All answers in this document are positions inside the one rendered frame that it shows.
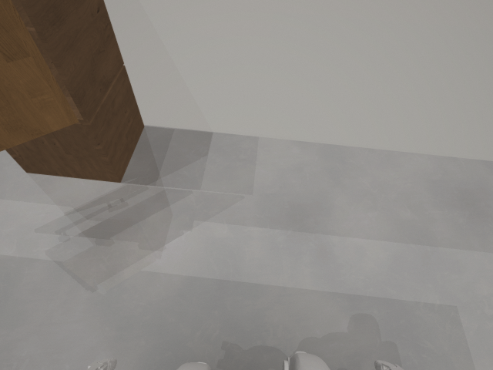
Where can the robot right thigh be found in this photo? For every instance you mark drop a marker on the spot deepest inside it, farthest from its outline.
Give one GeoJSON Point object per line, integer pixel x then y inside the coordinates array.
{"type": "Point", "coordinates": [304, 361]}

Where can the cupboard door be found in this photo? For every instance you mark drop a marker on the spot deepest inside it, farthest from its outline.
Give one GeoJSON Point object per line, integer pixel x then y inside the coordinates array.
{"type": "Point", "coordinates": [31, 101]}

